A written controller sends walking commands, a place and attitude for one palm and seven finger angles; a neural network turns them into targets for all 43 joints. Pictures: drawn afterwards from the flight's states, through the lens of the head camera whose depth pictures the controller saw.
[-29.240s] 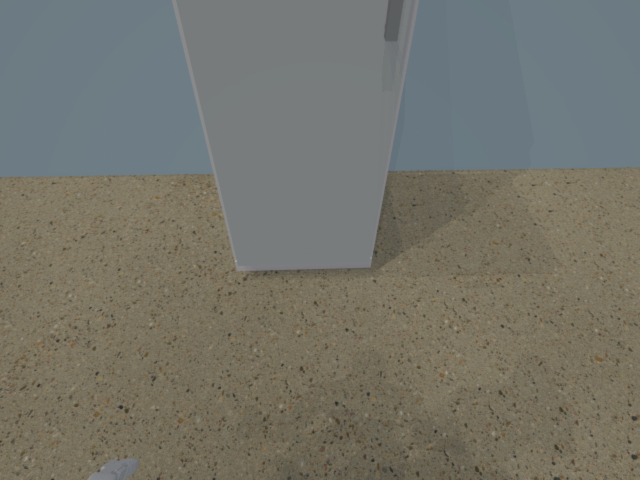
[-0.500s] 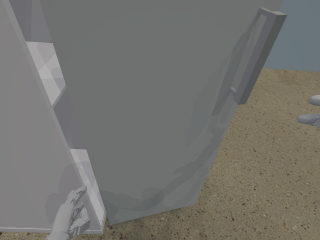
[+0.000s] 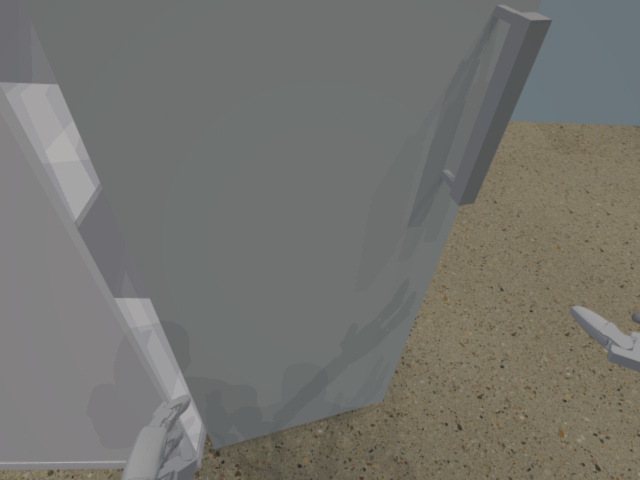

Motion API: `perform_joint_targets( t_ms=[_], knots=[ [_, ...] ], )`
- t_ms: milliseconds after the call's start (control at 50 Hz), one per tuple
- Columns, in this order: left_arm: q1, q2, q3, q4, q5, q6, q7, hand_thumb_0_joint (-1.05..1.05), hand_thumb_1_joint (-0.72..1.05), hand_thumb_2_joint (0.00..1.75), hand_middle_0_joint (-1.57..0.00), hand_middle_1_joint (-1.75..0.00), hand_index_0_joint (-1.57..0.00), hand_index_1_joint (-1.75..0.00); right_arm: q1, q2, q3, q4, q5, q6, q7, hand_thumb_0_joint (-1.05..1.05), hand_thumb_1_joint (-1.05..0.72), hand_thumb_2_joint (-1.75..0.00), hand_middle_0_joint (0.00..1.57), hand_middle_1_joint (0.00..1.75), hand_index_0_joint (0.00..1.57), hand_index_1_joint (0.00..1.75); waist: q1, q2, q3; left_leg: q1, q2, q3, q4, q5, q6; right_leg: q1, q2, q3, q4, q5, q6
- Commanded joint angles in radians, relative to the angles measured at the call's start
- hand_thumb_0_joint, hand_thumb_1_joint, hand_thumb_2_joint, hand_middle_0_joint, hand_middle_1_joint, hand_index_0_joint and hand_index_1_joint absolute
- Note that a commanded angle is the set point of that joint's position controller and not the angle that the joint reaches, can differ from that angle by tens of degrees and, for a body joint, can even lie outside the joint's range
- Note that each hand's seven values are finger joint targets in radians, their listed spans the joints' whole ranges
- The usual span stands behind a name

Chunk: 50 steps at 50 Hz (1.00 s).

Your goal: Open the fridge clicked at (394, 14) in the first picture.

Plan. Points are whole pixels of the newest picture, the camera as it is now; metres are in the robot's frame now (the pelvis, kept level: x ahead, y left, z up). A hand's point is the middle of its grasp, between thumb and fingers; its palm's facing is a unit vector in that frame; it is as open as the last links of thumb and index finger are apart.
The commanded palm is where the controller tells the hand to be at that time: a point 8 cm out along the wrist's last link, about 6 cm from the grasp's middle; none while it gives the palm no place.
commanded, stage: draw the hand back to the body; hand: right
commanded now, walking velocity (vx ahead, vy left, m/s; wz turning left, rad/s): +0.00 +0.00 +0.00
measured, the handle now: (480, 115) +0.46 -0.19 +0.27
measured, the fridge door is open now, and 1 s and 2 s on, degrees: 75 75 75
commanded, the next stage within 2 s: step back with the hand held close in 0.66 s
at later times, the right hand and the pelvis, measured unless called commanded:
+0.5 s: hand (614, 369) +0.19 -0.26 +0.16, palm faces +0.49 +0.78 -0.39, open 7.6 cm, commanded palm +0.14 -0.29 +0.18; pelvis +0.01 +0.02 +0.00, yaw -1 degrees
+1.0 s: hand (595, 355) +0.20 -0.26 +0.15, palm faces +0.39 +0.82 -0.43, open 7.4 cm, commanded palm +0.14 -0.30 +0.18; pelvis -0.01 +0.00 +0.00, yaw +1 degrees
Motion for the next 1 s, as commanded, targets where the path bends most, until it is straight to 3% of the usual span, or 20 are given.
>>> perform_joint_targets(
  t_ms=[0, 20, 140, 180, 260, 320, 520, 540, 620, 640, 700, 740, 760, 780, 800, 820, 840, 860, 940, 980],
  knots=[
    [-0.152, 0.137, 0.064, -0.182, -0.002, -0.045, 0.004, 0.0, 0.9, 0.9, -0.2, -0.3, -0.2, -0.3, -0.062, -0.211, -0.088, -0.238, -0.002, -0.063, -0.004, 0.0, -0.43, -0.67, 0.22, 0.58, 0.22, 0.58, -0.001, 0.007, -0.101, -0.074, -0.017, 0.02, -0.071, 0.249, 0.043, 0.125, -0.023, 0.041, -0.081, 0.197, -0.028],
    [-0.153, 0.132, 0.065, -0.186, -0.002, -0.042, 0.003, 0.0, 0.9, 0.9, -0.2, -0.3, -0.2, -0.3, -0.036, -0.202, -0.083, -0.257, 0.0, -0.061, -0.004, 0.0, -0.47, -0.69, 0.22, 0.55, 0.22, 0.55, 0.001, -0.019, -0.101, -0.072, -0.016, 0.019, -0.072, 0.245, 0.042, 0.129, -0.024, 0.038, -0.082, 0.194, -0.026],
    [-0.154, 0.126, 0.069, -0.201, -0.001, -0.03, 0.01, 0.0, 0.9, 0.9, -0.2, -0.3, -0.2, -0.3, 0.093, -0.21, -0.102, -0.309, 0.0, -0.056, -0.005, 0.0, -0.68, -0.8, 0.21, 0.43, 0.21, 0.43, -0.005, -0.014, -0.073, -0.07, -0.013, 0.015, -0.091, 0.274, 0.039, 0.12, -0.022, 0.021, -0.065, 0.202, -0.03],
    [-0.15, 0.118, 0.067, -0.207, -0.002, -0.031, 0.01, 0.0, 0.9, 0.9, -0.2, -0.3, -0.2, -0.3, 0.11, -0.191, -0.083, -0.338, -0.003, -0.059, -0.005, 0.0, -0.75, -0.83, 0.21, 0.38, 0.21, 0.38, -0.003, -0.059, -0.07, -0.08, -0.01, 0.018, -0.089, 0.257, 0.04, 0.123, -0.023, 0.022, -0.064, 0.192, -0.025],
    [-0.147, 0.121, 0.069, -0.21, 0.0, -0.037, 0.017, 0.0, 0.9, 0.9, -0.2, -0.3, -0.2, -0.3, 0.177, -0.178, -0.065, -0.347, -0.008, -0.055, -0.007, 0.0, -0.9, -0.9, 0.2, 0.3, 0.2, 0.3, -0.003, -0.023, -0.056, -0.097, -0.01, 0.019, -0.098, 0.262, 0.036, 0.123, -0.023, 0.018, -0.052, 0.188, -0.031],
    [-0.144, 0.118, 0.067, -0.209, 0.003, -0.045, 0.023, 0.0, 0.9, 0.9, -0.2, -0.3, -0.2, -0.3, 0.12, -0.192, -0.07, -0.381, -0.012, -0.056, -0.016, 0.0, -0.9, -0.9, 0.2, 0.3, 0.2, 0.3, 0.003, -0.045, -0.068, -0.097, -0.01, 0.017, -0.097, 0.234, 0.037, 0.133, -0.019, 0.02, -0.052, 0.167, -0.029],
    [-0.151, 0.114, 0.063, -0.207, 0.005, -0.039, 0.03, 0.0, 0.9, 0.9, -0.2, -0.3, -0.2, -0.3, 0.111, -0.175, -0.057, -0.329, -0.01, -0.045, -0.012, 0.0, -0.9, -0.9, 0.2, 0.3, 0.2, 0.3, 0.001, -0.006, -0.04, -0.107, -0.006, 0.01, -0.112, 0.216, 0.03, 0.14, -0.017, 0.017, -0.055, 0.148, -0.036],
    [-0.152, 0.116, 0.063, -0.203, 0.007, -0.038, 0.032, 0.0, 0.9, 0.9, -0.2, -0.3, -0.2, -0.3, 0.122, -0.178, -0.058, -0.317, -0.009, -0.043, -0.012, 0.0, -0.9, -0.9, 0.2, 0.3, 0.2, 0.3, -0.002, 0.019, -0.028, -0.101, -0.005, 0.008, -0.118, 0.228, 0.031, 0.131, -0.018, 0.017, -0.053, 0.155, -0.039],
    [-0.153, 0.111, 0.061, -0.206, 0.007, -0.04, 0.027, 0.0, 0.9, 0.9, -0.2, -0.3, -0.2, -0.3, 0.134, -0.192, -0.077, -0.341, -0.01, -0.05, -0.011, 0.0, -0.9, -0.9, 0.2, 0.3, 0.2, 0.3, -0.008, -0.022, -0.058, -0.087, -0.003, 0.009, -0.107, 0.252, 0.033, 0.142, -0.017, 0.017, -0.05, 0.176, -0.037],
    [-0.154, 0.114, 0.062, -0.205, 0.008, -0.038, 0.029, 0.0, 0.9, 0.9, -0.2, -0.3, -0.2, -0.3, 0.149, -0.197, -0.081, -0.333, -0.009, -0.046, -0.011, 0.0, -0.9, -0.9, 0.2, 0.3, 0.2, 0.3, -0.011, 0.002, -0.054, -0.076, -0.002, 0.007, -0.108, 0.279, 0.033, 0.136, -0.018, 0.016, -0.049, 0.193, -0.039],
    [-0.152, 0.112, 0.061, -0.208, 0.006, -0.037, 0.027, 0.0, 0.9, 0.9, -0.2, -0.3, -0.2, -0.3, 0.135, -0.202, -0.087, -0.345, -0.009, -0.048, -0.009, 0.0, -0.9, -0.9, 0.2, 0.3, 0.2, 0.3, -0.009, -0.017, -0.057, -0.085, -0.002, 0.01, -0.107, 0.275, 0.032, 0.14, -0.018, 0.015, -0.047, 0.189, -0.036],
    [-0.154, 0.113, 0.063, -0.207, 0.006, -0.036, 0.03, 0.0, 0.9, 0.9, -0.2, -0.3, -0.2, -0.3, 0.148, -0.192, -0.077, -0.338, -0.009, -0.048, -0.01, 0.0, -0.9, -0.9, 0.2, 0.3, 0.2, 0.3, -0.009, -0.015, -0.048, -0.079, -0.001, 0.008, -0.113, 0.276, 0.033, 0.138, -0.019, 0.014, -0.049, 0.192, -0.038],
    [-0.155, 0.111, 0.058, -0.206, 0.006, -0.038, 0.027, 0.0, 0.9, 0.9, -0.2, -0.3, -0.2, -0.3, 0.106, -0.151, -0.023, -0.339, -0.014, -0.048, -0.005, 0.0, -0.9, -0.9, 0.2, 0.3, 0.2, 0.3, 0.001, -0.011, -0.033, -0.1, 0.0, 0.011, -0.113, 0.27, 0.03, 0.136, -0.017, 0.014, -0.045, 0.183, -0.039],
    [-0.147, 0.118, 0.058, -0.223, -0.002, -0.007, 0.021, 0.0, 0.9, 0.9, -0.2, -0.3, -0.2, -0.3, -0.073, -0.277, -0.143, -0.414, -0.017, -0.099, -0.017, 0.0, -0.9, -0.9, 0.2, 0.3, 0.2, 0.3, 0.034, 0.007, 0.066, -0.18, 0.055, -0.115, -0.181, 0.386, 0.026, 0.059, -0.034, 0.012, 0.027, 0.127, -0.05],
    [-0.129, 0.094, 0.052, -0.189, 0.007, 0.011, 0.021, 0.0, 0.9, 0.9, -0.2, -0.3, -0.2, -0.3, 0.03, -0.211, -0.093, -0.302, -0.027, -0.106, -0.01, 0.0, -0.9, -0.9, 0.2, 0.3, 0.2, 0.3, 0.051, 0.09, 0.051, -0.171, 0.085, -0.108, -0.168, 0.484, 0.03, 0.052, -0.027, 0.012, 0.068, 0.126, -0.049],
    [-0.121, 0.098, 0.057, -0.201, 0.007, 0.027, 0.016, 0.0, 0.9, 0.9, -0.2, -0.3, -0.2, -0.3, 0.09, -0.178, -0.067, -0.266, -0.034, -0.106, -0.005, 0.0, -0.9, -0.9, 0.2, 0.3, 0.2, 0.3, 0.049, 0.142, 0.015, -0.142, 0.097, -0.11, -0.141, 0.57, 0.025, 0.043, -0.023, 0.01, 0.085, 0.151, -0.046],
    [-0.134, 0.105, 0.062, -0.218, 0.005, 0.04, 0.015, 0.0, 0.9, 0.9, -0.2, -0.3, -0.2, -0.3, 0.098, -0.19, -0.077, -0.301, -0.039, -0.114, -0.005, 0.0, -0.9, -0.9, 0.2, 0.3, 0.2, 0.3, 0.041, 0.134, -0.03, -0.091, 0.103, -0.094, -0.104, 0.681, 0.015, 0.041, -0.029, 0.01, 0.082, 0.22, -0.049],
    [-0.124, 0.106, 0.066, -0.229, 0.002, 0.053, 0.013, 0.0, 0.9, 0.9, -0.2, -0.3, -0.2, -0.3, 0.137, -0.185, -0.078, -0.303, -0.041, -0.119, -0.005, 0.0, -0.9, -0.9, 0.2, 0.3, 0.2, 0.3, 0.043, 0.106, -0.083, -0.064, 0.103, -0.083, -0.068, 0.694, 0.016, 0.056, -0.036, 0.011, 0.069, 0.272, -0.05],
    [-0.132, 0.107, 0.07, -0.278, -0.007, 0.089, 0.012, 0.0, 0.9, 0.9, -0.2, -0.3, -0.2, -0.3, 0.253, -0.216, -0.121, -0.391, -0.033, -0.132, -0.017, 0.0, -0.9, -0.9, 0.2, 0.3, 0.2, 0.3, 0.034, -0.007, -0.157, -0.069, 0.069, -0.047, -0.01, 0.548, 0.012, 0.085, -0.075, 0.029, 0.029, 0.418, -0.055],
    [-0.127, 0.102, 0.067, -0.296, -0.01, 0.1, 0.01, 0.0, 0.9, 0.9, -0.2, -0.3, -0.2, -0.3, 0.27, -0.221, -0.13, -0.43, -0.026, -0.137, -0.021, 0.0, -0.9, -0.9, 0.2, 0.3, 0.2, 0.3, 0.038, -0.012, -0.169, -0.065, 0.052, -0.042, 0.009, 0.483, 0.015, 0.056, -0.091, 0.051, 0.014, 0.423, -0.054]
  ],
)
